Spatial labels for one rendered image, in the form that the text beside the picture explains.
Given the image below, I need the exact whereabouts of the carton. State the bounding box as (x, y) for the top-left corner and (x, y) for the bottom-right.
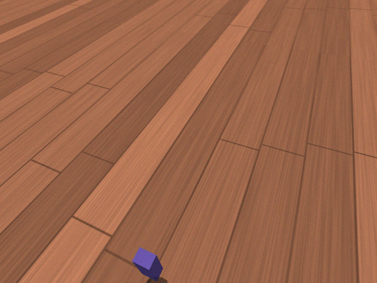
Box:
(132, 247), (163, 281)

